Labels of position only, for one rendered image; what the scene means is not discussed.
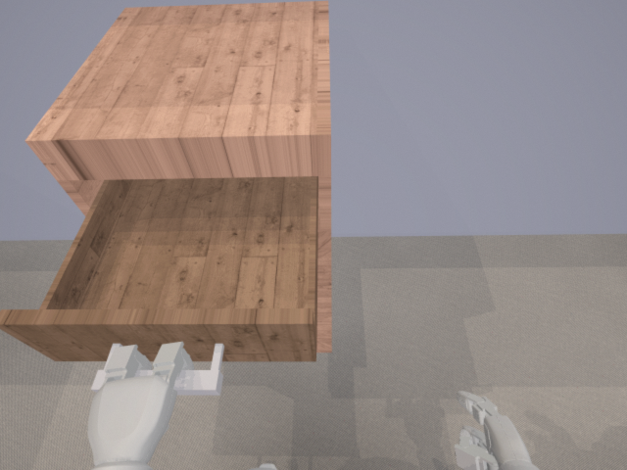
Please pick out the drawer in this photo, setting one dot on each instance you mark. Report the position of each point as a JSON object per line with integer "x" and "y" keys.
{"x": 202, "y": 261}

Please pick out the robot right hand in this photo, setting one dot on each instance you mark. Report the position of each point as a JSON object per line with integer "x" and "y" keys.
{"x": 500, "y": 443}

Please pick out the robot left hand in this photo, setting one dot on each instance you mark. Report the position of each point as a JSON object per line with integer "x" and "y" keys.
{"x": 129, "y": 415}

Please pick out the cabinet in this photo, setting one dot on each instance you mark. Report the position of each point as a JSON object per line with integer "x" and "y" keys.
{"x": 201, "y": 91}

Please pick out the handle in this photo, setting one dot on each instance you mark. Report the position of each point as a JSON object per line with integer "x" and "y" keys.
{"x": 188, "y": 383}

